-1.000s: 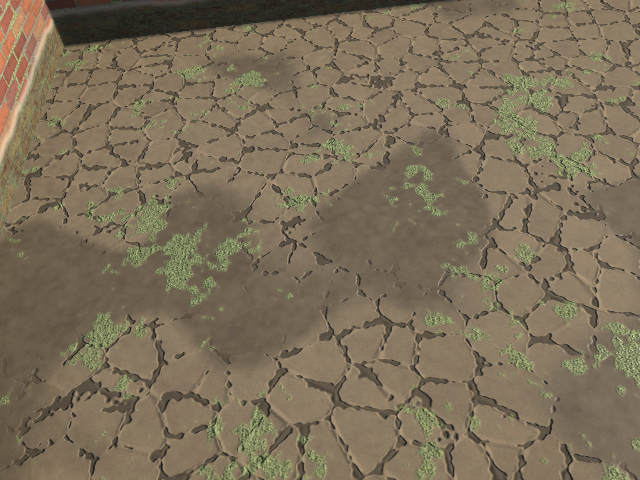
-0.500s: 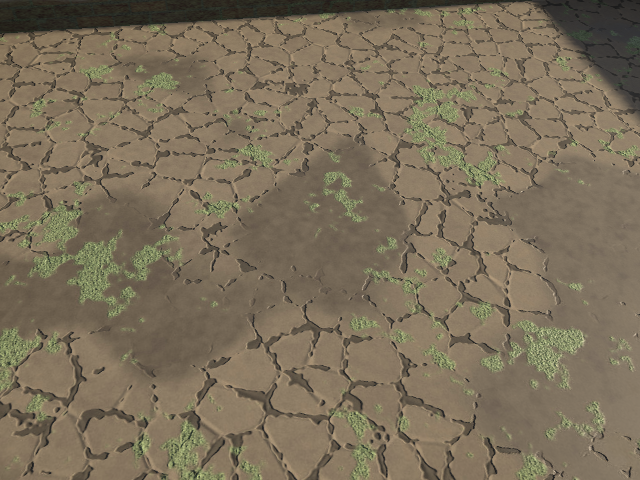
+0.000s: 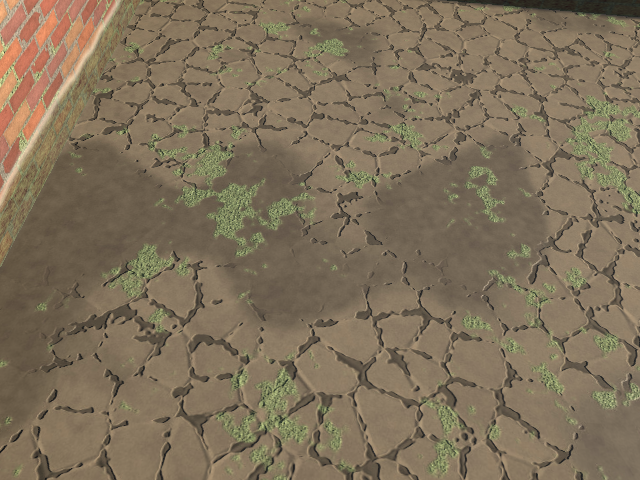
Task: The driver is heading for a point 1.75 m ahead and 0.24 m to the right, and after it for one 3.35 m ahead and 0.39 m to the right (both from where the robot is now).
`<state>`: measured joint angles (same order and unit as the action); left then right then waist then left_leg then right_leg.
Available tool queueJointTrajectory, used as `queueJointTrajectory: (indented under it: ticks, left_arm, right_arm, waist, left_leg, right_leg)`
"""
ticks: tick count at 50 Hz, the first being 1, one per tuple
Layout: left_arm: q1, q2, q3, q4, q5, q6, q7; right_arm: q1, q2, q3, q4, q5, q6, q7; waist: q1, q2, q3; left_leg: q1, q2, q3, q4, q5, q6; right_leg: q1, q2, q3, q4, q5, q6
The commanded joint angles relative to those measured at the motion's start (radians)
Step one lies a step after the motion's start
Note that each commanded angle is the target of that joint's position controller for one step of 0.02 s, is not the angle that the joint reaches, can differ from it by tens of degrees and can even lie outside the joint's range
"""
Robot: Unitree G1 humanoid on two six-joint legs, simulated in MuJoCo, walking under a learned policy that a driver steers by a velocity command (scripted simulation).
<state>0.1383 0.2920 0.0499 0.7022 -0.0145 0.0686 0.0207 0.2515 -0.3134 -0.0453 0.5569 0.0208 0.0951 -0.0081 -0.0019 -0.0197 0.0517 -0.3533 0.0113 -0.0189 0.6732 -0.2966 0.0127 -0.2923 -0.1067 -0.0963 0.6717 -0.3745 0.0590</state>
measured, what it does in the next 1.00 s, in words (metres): steps on the spot: right foot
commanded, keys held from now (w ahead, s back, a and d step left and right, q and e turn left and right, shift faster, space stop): q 0.12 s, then no key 0.02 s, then e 0.68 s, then w+e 0.10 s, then e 0.08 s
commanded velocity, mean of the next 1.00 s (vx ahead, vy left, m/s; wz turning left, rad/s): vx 0.02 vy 0.00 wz -0.17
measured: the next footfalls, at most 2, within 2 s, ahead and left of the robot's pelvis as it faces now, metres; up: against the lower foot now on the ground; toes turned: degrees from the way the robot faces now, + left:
right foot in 0.36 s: +0.04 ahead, -0.14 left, +0.00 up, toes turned +8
left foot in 1.20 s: +0.15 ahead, +0.05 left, +0.00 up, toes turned -24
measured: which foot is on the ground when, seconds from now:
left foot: down 0.00-0.88, up 0.90-1.00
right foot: up 0.00-0.34, down 0.36-1.00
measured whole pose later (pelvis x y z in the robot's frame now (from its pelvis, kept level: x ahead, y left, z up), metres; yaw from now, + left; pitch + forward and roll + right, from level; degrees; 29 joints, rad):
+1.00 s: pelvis +0.01 -0.02 +0.01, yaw -14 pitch +1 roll +1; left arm 0.30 0.27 0.04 0.62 0.00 0.07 0.02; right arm 0.12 -0.29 -0.05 0.64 -0.01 0.06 -0.01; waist 0.03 0.03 0.01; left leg -0.49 -0.02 -0.01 1.04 -0.51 -0.03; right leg -0.34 0.06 0.12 0.62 -0.30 -0.03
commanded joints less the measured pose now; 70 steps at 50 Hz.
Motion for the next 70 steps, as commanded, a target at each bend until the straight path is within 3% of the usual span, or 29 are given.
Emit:
queueJointTrajectory:
  ticks: [1,2,4,7,12,15,18,19,20,21,25,31,36,42,43,44,45,46,47,49,52,57,59,60,61,62,64,66,70]
  left_arm:
    - [-0.126,0.089,0.021,-0.130,0.009,-0.034,0.009]
    - [-0.140,0.121,0.035,-0.126,-0.013,-0.036,0.010]
    - [-0.076,0.124,0.044,-0.081,0.012,-0.028,0.024]
    - [-0.025,0.118,0.046,-0.062,0.012,-0.021,0.015]
    - [0.010,0.013,-0.003,-0.026,0.006,-0.011,0.005]
    - [0.027,0.030,-0.008,-0.015,-0.002,-0.025,-0.022]
    - [0.057,0.058,-0.014,-0.024,0.037,-0.039,-0.022]
    - [0.074,0.113,-0.011,-0.042,0.044,-0.039,-0.024]
    - [0.039,0.175,0.006,-0.031,0.027,-0.046,-0.022]
    - [0.003,0.148,0.000,-0.048,0.013,-0.048,-0.022]
    - [0.057,0.142,0.009,-0.064,-0.011,-0.041,-0.001]
    - [0.075,0.124,0.010,-0.137,-0.006,0.024,0.027]
    - [0.131,0.104,0.009,-0.163,-0.013,0.014,0.019]
    - [0.122,0.075,0.015,-0.185,-0.016,0.013,-0.009]
    - [0.095,0.053,0.009,-0.167,0.012,0.003,-0.027]
    - [0.137,0.092,0.019,-0.163,0.030,-0.004,-0.027]
    - [0.237,0.250,0.066,-0.139,0.018,-0.008,-0.032]
    - [0.267,0.271,0.077,-0.139,0.010,-0.009,-0.029]
    - [0.239,0.233,0.069,-0.142,0.013,-0.010,-0.012]
    - [0.174,0.178,0.057,-0.131,0.021,-0.017,0.020]
    - [0.107,0.131,0.045,-0.139,0.021,-0.016,0.009]
    - [0.088,0.152,0.061,-0.138,0.017,0.001,-0.006]
    - [0.050,0.135,0.055,-0.145,0.004,0.004,0.000]
    - [0.082,0.084,0.042,-0.134,-0.002,-0.001,0.001]
    - [0.145,-0.024,0.003,-0.127,-0.032,0.003,0.018]
    - [0.186,0.027,0.019,-0.121,-0.028,0.000,0.036]
    - [0.194,0.087,0.034,-0.052,-0.006,0.002,0.039]
    - [0.139,0.083,0.028,-0.035,0.015,-0.003,0.038]
    - [0.076,0.048,-0.007,-0.053,-0.001,-0.038,0.035]
  right_arm:
    - [0.109,-0.286,-0.072,-0.085,-0.048,-0.020,0.001]
    - [0.093,-0.236,-0.056,-0.085,-0.055,-0.037,0.003]
    - [0.037,-0.185,-0.043,-0.081,-0.024,-0.049,-0.012]
    - [-0.017,-0.139,-0.022,-0.083,-0.020,-0.025,-0.027]
    - [0.006,-0.036,0.009,-0.018,-0.020,-0.034,-0.029]
    - [0.026,-0.049,-0.002,0.030,-0.022,-0.041,-0.018]
    - [-0.015,-0.055,-0.008,0.051,-0.015,-0.057,-0.018]
    - [-0.018,-0.058,-0.013,0.044,-0.020,-0.059,-0.023]
    - [-0.021,-0.026,-0.008,0.025,-0.024,-0.058,-0.027]
    - [-0.044,-0.053,-0.016,0.029,-0.028,-0.060,-0.036]
    - [-0.061,-0.029,-0.014,0.029,-0.040,-0.067,-0.041]
    - [-0.072,-0.034,-0.021,0.029,-0.029,-0.102,-0.010]
    - [-0.071,-0.113,-0.051,0.049,-0.032,-0.083,-0.005]
    - [-0.145,-0.121,-0.055,0.045,-0.016,-0.060,-0.032]
    - [-0.139,-0.094,-0.047,0.048,-0.022,-0.048,-0.013]
    - [-0.114,-0.083,-0.047,0.049,-0.022,-0.044,-0.008]
    - [-0.223,-0.055,-0.033,-0.038,-0.029,-0.033,-0.006]
    - [-0.281,-0.075,-0.031,-0.072,-0.029,-0.029,-0.007]
    - [-0.282,-0.069,-0.027,-0.066,-0.016,-0.039,-0.007]
    - [-0.210,-0.071,-0.026,-0.036,-0.029,-0.063,-0.009]
    - [-0.164,-0.048,-0.014,0.000,-0.040,-0.055,-0.001]
    - [-0.165,-0.005,0.009,-0.015,-0.029,-0.034,0.008]
    - [-0.071,0.038,0.022,0.013,-0.020,-0.049,-0.002]
    - [-0.024,0.015,0.023,0.016,-0.038,-0.062,-0.010]
    - [0.020,-0.066,0.005,0.008,-0.072,-0.071,-0.012]
    - [-0.009,-0.067,0.004,0.023,-0.084,-0.086,-0.004]
    - [-0.129,0.034,0.038,0.000,-0.056,-0.105,0.013]
    - [-0.129,-0.008,0.030,0.000,-0.030,-0.092,0.004]
    - [-0.018,-0.071,0.007,0.023,-0.017,-0.041,-0.035]
  waist:
    - [-0.074,0.364,-0.132]
    - [-0.065,0.259,-0.113]
    - [-0.021,0.126,-0.096]
    - [0.006,0.140,-0.137]
    - [-0.008,0.178,-0.140]
    - [-0.027,0.215,-0.092]
    - [0.009,0.141,-0.048]
    - [-0.019,0.062,-0.053]
    - [-0.066,-0.171,-0.008]
    - [-0.056,-0.216,0.028]
    - [-0.023,-0.140,-0.037]
    - [0.003,-0.026,-0.084]
    - [0.035,0.185,-0.093]
    - [0.025,0.162,-0.099]
    - [0.008,0.116,-0.120]
    - [0.020,-0.010,-0.124]
    - [0.085,-0.297,-0.078]
    - [0.124,-0.298,-0.050]
    - [0.106,-0.225,-0.038]
    - [0.027,-0.127,-0.069]
    - [0.004,-0.100,-0.120]
    - [0.029,-0.151,-0.100]
    - [-0.025,-0.119,-0.114]
    - [-0.035,-0.006,-0.147]
    - [-0.026,0.219,-0.179]
    - [0.040,0.299,-0.145]
    - [0.066,0.191,-0.026]
    - [0.041,0.163,-0.027]
    - [-0.009,0.157,-0.106]
  left_leg:
    - [0.186,0.333,-0.619,-0.367,0.432,0.335]
    - [0.191,0.330,-0.589,-0.369,0.284,0.345]
    - [0.201,0.248,-0.459,-0.297,0.252,0.248]
    - [0.160,0.197,-0.387,-0.276,0.355,0.229]
    - [0.155,0.127,-0.266,-0.286,0.155,0.179]
    - [0.070,0.140,-0.303,-0.324,-0.078,0.179]
    - [-0.007,0.088,-0.271,-0.306,-0.166,0.091]
    - [0.021,0.023,-0.216,-0.223,-0.161,0.052]
    - [0.089,-0.042,-0.098,-0.175,-0.105,0.006]
    - [0.131,-0.038,-0.070,-0.133,-0.033,-0.022]
    - [0.132,-0.020,-0.048,-0.151,0.049,-0.021]
    - [0.182,0.045,-0.034,-0.192,0.161,0.002]
    - [0.244,0.255,-0.179,-0.299,0.353,0.140]
    - [0.182,0.266,-0.065,-0.232,0.246,0.136]
    - [0.129,0.179,0.061,-0.144,0.125,0.052]
    - [0.018,0.088,0.150,0.020,-0.148,-0.003]
    - [-0.250,-0.079,0.171,0.220,-0.360,-0.045]
    - [-0.429,-0.078,0.008,0.353,-0.402,-0.035]
    - [-0.475,-0.045,-0.048,0.449,-0.325,-0.035]
    - [-0.416,0.001,-0.061,0.448,-0.192,-0.040]
    - [-0.226,-0.018,-0.010,0.341,-0.114,-0.055]
    - [-0.016,-0.075,0.017,0.030,-0.081,-0.024]
    - [0.179,-0.051,-0.002,-0.208,0.091,-0.003]
    - [0.316,0.071,-0.111,-0.285,0.058,0.007]
    - [0.370,0.298,-0.422,-0.378,0.124,0.101]
    - [0.187,0.359,-0.621,-0.439,-0.024,0.163]
    - [0.107,0.232,-0.482,-0.454,-0.228,0.147]
    - [0.123,0.166,-0.406,-0.452,-0.181,0.101]
    - [0.262,0.126,-0.342,-0.373,0.302,0.084]
  right_leg:
    - [-0.343,0.149,0.126,0.453,-0.337,-0.008]
    - [-0.401,0.125,0.208,0.577,-0.296,-0.016]
    - [-0.432,0.097,0.223,0.643,-0.149,-0.024]
    - [-0.332,0.115,0.206,0.637,-0.034,0.006]
    - [-0.138,0.076,0.165,0.197,-0.018,0.004]
    - [-0.012,0.076,0.133,0.012,-0.054,-0.016]
    - [0.098,0.063,0.153,-0.193,0.207,-0.064]
    - [0.064,0.004,0.237,-0.209,0.312,-0.087]
    - [-0.096,-0.028,0.355,-0.325,0.121,-0.138]
    - [-0.149,-0.037,0.405,-0.400,0.020,-0.159]
    - [-0.027,-0.024,0.432,-0.353,0.120,-0.152]
    - [-0.029,0.042,0.432,-0.254,0.133,-0.129]
    - [-0.134,0.128,0.256,0.000,0.025,-0.060]
    - [-0.095,0.087,0.140,0.015,-0.044,-0.095]
    - [-0.009,0.161,0.069,-0.078,0.152,-0.115]
    - [0.075,0.083,0.254,-0.212,0.147,-0.156]
    - [0.127,-0.071,0.644,-0.349,0.024,-0.275]
    - [0.199,-0.146,0.817,-0.396,0.029,-0.356]
    - [0.208,-0.166,0.776,-0.369,0.125,-0.378]
    - [0.169,-0.098,0.643,-0.306,0.249,-0.331]
    - [0.056,-0.026,0.501,-0.272,0.468,-0.290]
    - [-0.075,0.032,0.561,-0.269,0.197,-0.238]
    - [-0.151,0.059,0.583,-0.248,0.016,-0.176]
    - [-0.234,0.102,0.513,-0.148,-0.139,-0.120]
    - [-0.293,0.211,0.413,0.095,-0.278,-0.070]
    - [-0.241,0.183,0.411,0.166,-0.297,-0.025]
    - [-0.204,0.114,0.357,0.140,-0.167,0.023]
    - [-0.175,0.078,0.282,0.082,-0.060,0.038]
    - [-0.134,0.085,0.221,0.035,-0.005,0.057]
